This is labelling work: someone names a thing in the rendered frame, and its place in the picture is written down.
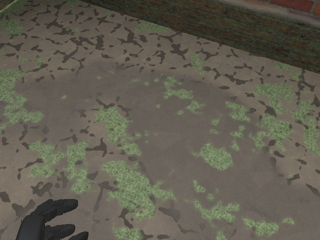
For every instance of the robot left hand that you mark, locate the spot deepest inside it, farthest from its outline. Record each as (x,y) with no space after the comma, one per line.
(33,226)

